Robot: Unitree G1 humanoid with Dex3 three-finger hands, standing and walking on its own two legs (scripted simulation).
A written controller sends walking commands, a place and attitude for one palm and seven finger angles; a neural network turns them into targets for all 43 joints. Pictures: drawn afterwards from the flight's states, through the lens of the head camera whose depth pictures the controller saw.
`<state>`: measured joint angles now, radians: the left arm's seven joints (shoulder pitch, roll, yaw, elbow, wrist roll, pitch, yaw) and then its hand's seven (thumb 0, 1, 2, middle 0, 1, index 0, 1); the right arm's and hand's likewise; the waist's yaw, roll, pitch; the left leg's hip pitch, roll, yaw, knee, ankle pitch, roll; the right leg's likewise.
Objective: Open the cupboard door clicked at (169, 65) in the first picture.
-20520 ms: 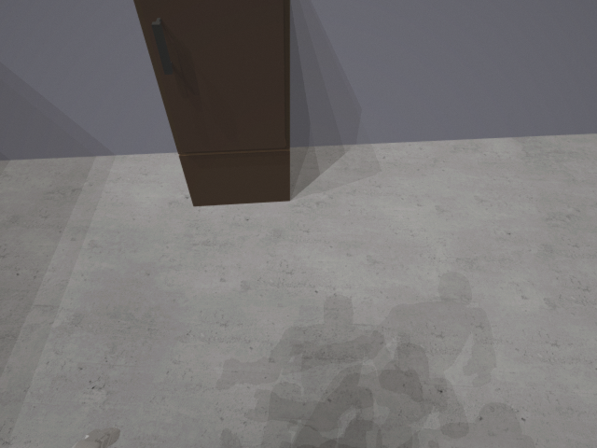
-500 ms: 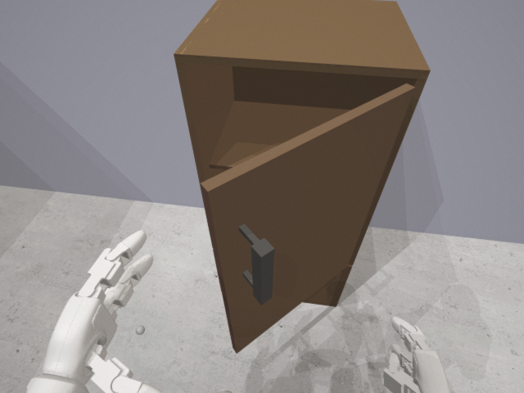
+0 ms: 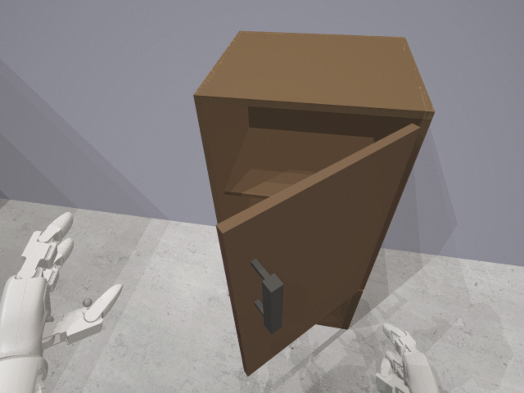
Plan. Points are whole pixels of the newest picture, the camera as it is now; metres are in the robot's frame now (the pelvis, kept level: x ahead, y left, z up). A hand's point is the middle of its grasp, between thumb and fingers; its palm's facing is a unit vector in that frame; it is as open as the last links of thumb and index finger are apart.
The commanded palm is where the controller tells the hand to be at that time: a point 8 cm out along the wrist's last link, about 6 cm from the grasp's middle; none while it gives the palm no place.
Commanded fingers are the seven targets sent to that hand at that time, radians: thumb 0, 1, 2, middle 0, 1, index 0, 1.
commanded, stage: draw the hand back to the body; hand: left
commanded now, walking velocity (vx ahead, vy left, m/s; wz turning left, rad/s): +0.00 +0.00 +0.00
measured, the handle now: (265, 296) +0.28 +0.04 -0.01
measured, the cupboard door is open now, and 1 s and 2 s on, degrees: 46 46 46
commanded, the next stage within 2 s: step back with the hand held close in 0.54 s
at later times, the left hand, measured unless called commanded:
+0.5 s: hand (80, 285) +0.19 +0.24 +0.15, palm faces +0.43 -0.82 -0.39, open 7.5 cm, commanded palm +0.14 +0.28 +0.17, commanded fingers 0.00 0.90 0.90 -0.20 -0.30 -0.20 -0.30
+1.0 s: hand (68, 306) +0.16 +0.24 +0.15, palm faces +0.34 -0.80 -0.50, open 7.4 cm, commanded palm +0.11 +0.28 +0.18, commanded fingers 0.00 0.90 0.90 -0.20 -0.30 -0.20 -0.30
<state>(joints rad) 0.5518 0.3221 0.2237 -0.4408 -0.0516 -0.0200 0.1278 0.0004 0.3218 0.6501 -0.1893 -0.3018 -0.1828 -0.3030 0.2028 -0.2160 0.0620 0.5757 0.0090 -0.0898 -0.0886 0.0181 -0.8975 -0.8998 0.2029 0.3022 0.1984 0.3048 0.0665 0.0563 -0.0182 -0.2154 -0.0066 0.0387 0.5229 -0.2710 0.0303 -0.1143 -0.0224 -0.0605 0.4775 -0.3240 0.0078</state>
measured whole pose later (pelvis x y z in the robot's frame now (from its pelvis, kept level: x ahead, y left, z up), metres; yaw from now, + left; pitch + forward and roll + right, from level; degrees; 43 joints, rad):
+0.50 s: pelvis +0.00 -0.02 +0.01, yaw -1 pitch -4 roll +0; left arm 0.49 0.34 0.32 -0.40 -0.07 -0.04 0.10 0.01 0.88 0.89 -0.21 -0.30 -0.21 -0.30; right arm 0.19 -0.23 0.02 0.63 0.01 -0.07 -0.08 0.02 -0.90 -0.90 0.20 0.30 0.20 0.30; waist 0.07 0.06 0.02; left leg -0.12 0.02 0.04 0.42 -0.22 0.00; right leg -0.02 0.01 -0.06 0.37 -0.27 -0.02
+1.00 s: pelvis -0.04 -0.01 +0.00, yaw -1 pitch -1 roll -1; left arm 0.58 0.41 0.37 -0.48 -0.06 -0.10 0.11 0.01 0.89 0.90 -0.22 -0.30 -0.21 -0.30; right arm 0.16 -0.25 -0.02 0.56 0.02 0.03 -0.09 0.02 -0.90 -0.90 0.20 0.30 0.20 0.30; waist 0.01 0.05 0.04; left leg -0.26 0.03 0.04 0.46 -0.18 0.01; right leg -0.17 0.01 -0.06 0.42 -0.23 -0.01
